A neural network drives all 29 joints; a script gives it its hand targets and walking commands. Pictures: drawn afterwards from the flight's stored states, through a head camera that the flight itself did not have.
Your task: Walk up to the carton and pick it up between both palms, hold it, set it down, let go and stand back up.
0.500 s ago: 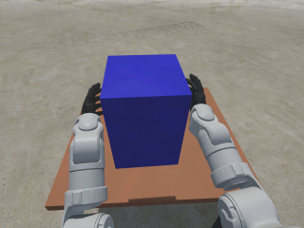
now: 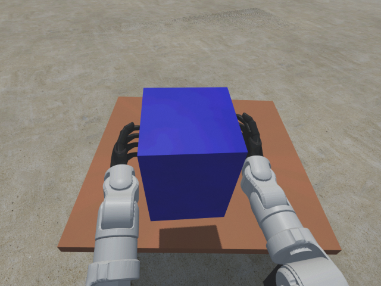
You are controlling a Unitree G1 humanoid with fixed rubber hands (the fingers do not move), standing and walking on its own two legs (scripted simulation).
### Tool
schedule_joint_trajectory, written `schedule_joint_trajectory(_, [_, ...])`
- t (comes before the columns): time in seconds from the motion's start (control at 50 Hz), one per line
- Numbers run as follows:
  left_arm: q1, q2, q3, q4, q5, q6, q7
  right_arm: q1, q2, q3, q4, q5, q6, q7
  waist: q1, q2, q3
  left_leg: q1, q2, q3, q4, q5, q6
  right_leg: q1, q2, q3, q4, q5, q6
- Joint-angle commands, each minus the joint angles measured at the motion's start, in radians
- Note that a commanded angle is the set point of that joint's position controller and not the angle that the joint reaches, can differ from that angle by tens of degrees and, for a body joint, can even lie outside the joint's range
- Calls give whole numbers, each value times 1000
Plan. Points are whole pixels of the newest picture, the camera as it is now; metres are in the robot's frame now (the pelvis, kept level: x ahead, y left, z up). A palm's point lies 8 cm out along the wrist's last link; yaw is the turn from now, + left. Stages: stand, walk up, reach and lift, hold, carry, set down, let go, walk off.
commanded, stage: set down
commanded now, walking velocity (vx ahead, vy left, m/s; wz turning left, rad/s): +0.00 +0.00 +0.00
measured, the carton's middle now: (187, 157) +0.38 +0.01 +0.09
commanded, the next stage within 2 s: none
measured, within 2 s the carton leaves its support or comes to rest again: neither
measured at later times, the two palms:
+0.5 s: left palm (122, 172) +0.35 +0.15 +0.09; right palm (241, 149) +0.39 -0.11 +0.11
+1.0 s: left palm (125, 181) +0.35 +0.15 +0.05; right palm (236, 151) +0.41 -0.11 +0.08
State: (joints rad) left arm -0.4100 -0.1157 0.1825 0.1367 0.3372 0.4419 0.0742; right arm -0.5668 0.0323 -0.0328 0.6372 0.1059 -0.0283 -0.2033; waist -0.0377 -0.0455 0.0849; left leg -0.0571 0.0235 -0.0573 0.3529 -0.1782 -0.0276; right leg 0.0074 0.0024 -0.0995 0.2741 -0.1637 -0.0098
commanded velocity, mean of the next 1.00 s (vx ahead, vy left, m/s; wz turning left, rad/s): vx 0.00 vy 0.00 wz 0.00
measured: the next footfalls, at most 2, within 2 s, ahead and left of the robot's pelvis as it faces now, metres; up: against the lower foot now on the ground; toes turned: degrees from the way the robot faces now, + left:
none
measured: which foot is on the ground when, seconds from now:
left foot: down 0.00-1.00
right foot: down 0.00-1.00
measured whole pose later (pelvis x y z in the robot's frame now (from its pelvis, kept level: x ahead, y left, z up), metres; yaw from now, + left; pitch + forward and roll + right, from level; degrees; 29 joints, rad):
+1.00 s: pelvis +0.00 -0.01 +0.00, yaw -3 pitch +6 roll +0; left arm -0.49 -0.15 0.34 0.64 0.26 -0.01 0.15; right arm -0.75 0.02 -0.20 1.03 -0.10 -0.25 -0.12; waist 0.10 0.01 -0.06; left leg -0.29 0.05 -0.01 0.33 -0.14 -0.04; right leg -0.27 0.02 -0.05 0.31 -0.14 -0.03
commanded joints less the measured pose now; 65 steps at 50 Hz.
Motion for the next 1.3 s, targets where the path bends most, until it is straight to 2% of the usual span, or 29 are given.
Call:
schedule_joint_trajectory(0.0, [-710,-559,-501,-111,-125,-133,-131,-731,528,400,-309,-21,-93,143,31,70,-570,78,-49,67,-7,331,2,138,22,-2,31,287,37])
schedule_joint_trajectory(0.04, [-691,-554,-461,-53,-112,-133,-133,-725,539,385,-256,-34,-84,150,52,50,-533,35,-49,75,-29,257,21,124,17,4,29,241,43])
schedule_joint_trajectory(0.08, [-718,-549,-430,-27,-108,-137,-135,-731,546,352,-204,-55,-79,158,59,39,-512,3,-47,84,-54,186,30,103,13,8,23,174,41])
schedule_joint_trajectory(0.12, [-730,-550,-401,4,-106,-146,-135,-746,557,330,-174,-71,-82,167,79,21,-510,-6,-44,90,-69,155,42,90,11,9,13,126,40])
schedule_joint_trajectory(0.2, [-785,-562,-360,64,-90,-180,-133,-753,562,254,-74,-116,-98,184,77,32,-491,-6,-40,107,-85,141,38,70,11,10,-1,73,34])
schedule_joint_trajectory(0.28, [-794,-584,-336,123,-79,-234,-129,-723,579,203,27,-154,-126,196,70,41,-507,-1,-37,117,-71,190,27,52,14,5,4,108,35])
schedule_joint_trajectory(0.32, [-818,-600,-343,123,-82,-271,-122,-727,595,193,48,-170,-147,199,67,44,-548,1,-36,118,-59,238,20,68,16,5,16,169,38])
schedule_joint_trajectory(0.4, [-805,-643,-377,147,-87,-347,-103,-689,633,224,90,-167,-189,205,71,75,-627,1,-37,112,-14,375,-3,91,25,4,46,317,41])
schedule_joint_trajectory(0.42, [-811,-644,-382,145,-91,-364,-98,-690,640,229,94,-172,-196,203,67,68,-633,-7,-37,108,-7,387,-6,100,26,6,50,337,43])
schedule_joint_trajectory(0.46, [-794,-657,-388,168,-95,-391,-90,-697,652,252,91,-169,-213,201,80,55,-633,-35,-36,103,0,400,-6,101,30,9,59,370,47])
schedule_joint_trajectory(0.52, [-823,-665,-418,142,-114,-433,-73,-667,671,267,120,-165,-221,195,70,64,-661,-50,-35,96,11,427,-12,92,30,15,73,413,50])
schedule_joint_trajectory(0.62, [-858,-677,-442,125,-124,-486,-31,-668,675,283,106,-156,-227,198,90,93,-709,-22,-29,87,29,467,-32,36,37,20,66,374,39])
schedule_joint_trajectory(0.78, [-871,-632,-331,209,-91,-533,-11,-686,629,219,170,-200,-226,214,138,69,-709,-55,-18,109,15,396,-19,-21,33,26,56,249,34])
schedule_joint_trajectory(0.86, [-878,-620,-283,280,-79,-566,-18,-663,625,165,256,-243,-235,224,135,60,-687,-52,-13,126,6,379,-21,-43,34,20,41,219,34])
schedule_joint_trajectory(0.98, [-884,-592,-210,357,-62,-639,-26,-654,644,107,360,-307,-272,230,146,29,-674,-125,-14,154,-14,341,-7,0,26,23,51,256,48])
schedule_joint_trajectory(1.08, [-901,-566,-166,391,-47,-690,-27,-633,652,54,432,-356,-296,231,150,33,-667,-168,-14,172,-28,306,-3,12,20,28,53,236,52])
schedule_joint_trajectory(1.14, [-934,-571,-173,387,-49,-723,-15,-649,668,36,444,-374,-320,233,156,60,-709,-178,-11,175,-14,328,-11,-10,20,27,61,238,45])
schedule_joint_trajectory(1.24, [-925,-578,-169,395,-47,-787,-3,-634,702,49,463,-397,-359,228,162,47,-795,-231,-16,180,10,366,-10,28,21,35,90,324,50])
schedule_joint_trajectory(1.28, [-875,-582,-168,435,-43,-804,-3,-624,706,65,476,-399,-379,226,172,50,-800,-266,-17,178,20,381,-10,40,21,39,103,366,48])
